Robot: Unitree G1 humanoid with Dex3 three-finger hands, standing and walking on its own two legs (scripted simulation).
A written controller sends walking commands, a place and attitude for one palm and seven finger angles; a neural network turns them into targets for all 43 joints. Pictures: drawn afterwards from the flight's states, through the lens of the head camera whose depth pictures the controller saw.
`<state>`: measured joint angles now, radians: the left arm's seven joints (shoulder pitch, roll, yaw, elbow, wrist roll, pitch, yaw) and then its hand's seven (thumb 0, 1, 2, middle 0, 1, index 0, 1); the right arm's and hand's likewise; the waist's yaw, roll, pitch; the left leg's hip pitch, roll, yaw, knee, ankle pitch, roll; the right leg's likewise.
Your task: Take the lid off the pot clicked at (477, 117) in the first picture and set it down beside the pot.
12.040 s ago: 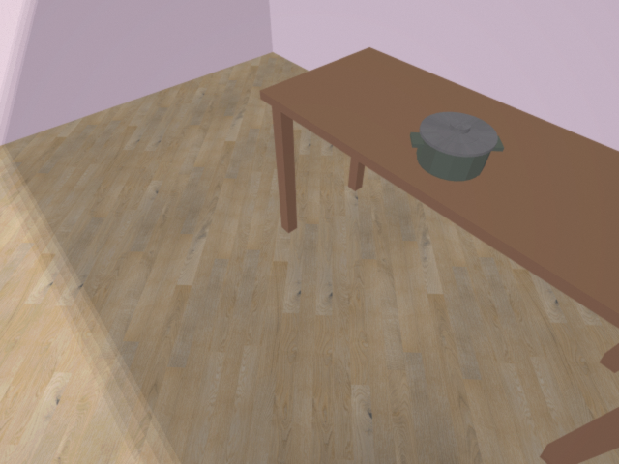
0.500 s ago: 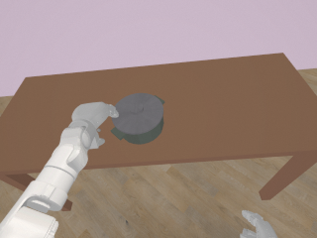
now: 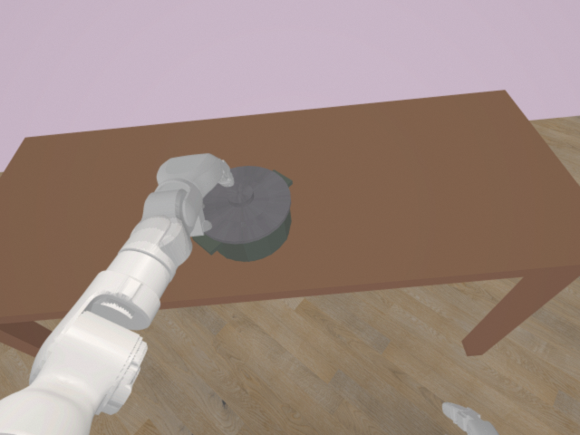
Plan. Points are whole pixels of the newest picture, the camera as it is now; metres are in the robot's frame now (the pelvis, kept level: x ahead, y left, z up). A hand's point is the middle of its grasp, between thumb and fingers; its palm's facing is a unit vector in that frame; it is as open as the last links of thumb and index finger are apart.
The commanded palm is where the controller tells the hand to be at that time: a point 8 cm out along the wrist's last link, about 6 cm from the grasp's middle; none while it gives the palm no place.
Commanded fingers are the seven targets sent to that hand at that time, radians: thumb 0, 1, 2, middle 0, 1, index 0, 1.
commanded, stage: move the open hand above the knob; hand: left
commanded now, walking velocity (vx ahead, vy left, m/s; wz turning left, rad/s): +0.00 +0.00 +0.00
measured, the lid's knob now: (240, 195) +0.52 +0.10 -0.01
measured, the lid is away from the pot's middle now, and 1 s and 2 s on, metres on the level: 0.00 0.00 0.00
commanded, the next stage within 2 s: lower the open fingers around the knob in 1.00 s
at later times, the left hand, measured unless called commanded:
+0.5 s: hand (228, 182) +0.48 +0.10 +0.07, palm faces -0.33 -0.07 -0.94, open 10.3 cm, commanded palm +0.48 +0.11 +0.13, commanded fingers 0.00 -0.26 1.30 -0.80 -0.08 -0.80 -0.08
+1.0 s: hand (225, 180) +0.49 +0.10 +0.07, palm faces -0.34 -0.08 -0.94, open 10.3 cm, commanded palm +0.49 +0.11 +0.13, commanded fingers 0.00 -0.26 1.30 -0.80 -0.08 -0.80 -0.08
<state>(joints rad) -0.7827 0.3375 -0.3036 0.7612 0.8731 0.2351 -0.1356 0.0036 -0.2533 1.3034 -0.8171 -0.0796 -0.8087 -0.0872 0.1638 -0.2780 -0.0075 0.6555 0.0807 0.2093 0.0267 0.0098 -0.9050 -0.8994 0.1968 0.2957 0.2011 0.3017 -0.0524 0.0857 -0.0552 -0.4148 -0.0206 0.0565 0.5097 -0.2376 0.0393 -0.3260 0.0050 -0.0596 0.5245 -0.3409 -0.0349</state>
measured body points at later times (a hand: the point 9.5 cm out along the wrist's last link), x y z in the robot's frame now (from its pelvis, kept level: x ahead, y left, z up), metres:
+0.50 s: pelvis -0.01 +0.01 +0.00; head +0.05 -0.01 +0.44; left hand +0.49 +0.10 +0.12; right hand -0.01 -0.26 -0.14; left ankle +0.01 +0.10 -0.73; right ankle -0.05 -0.09 -0.73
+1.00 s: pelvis +0.00 +0.01 +0.00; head +0.06 -0.01 +0.44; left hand +0.50 +0.11 +0.12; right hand +0.03 -0.26 -0.14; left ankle +0.01 +0.10 -0.73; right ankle -0.05 -0.09 -0.73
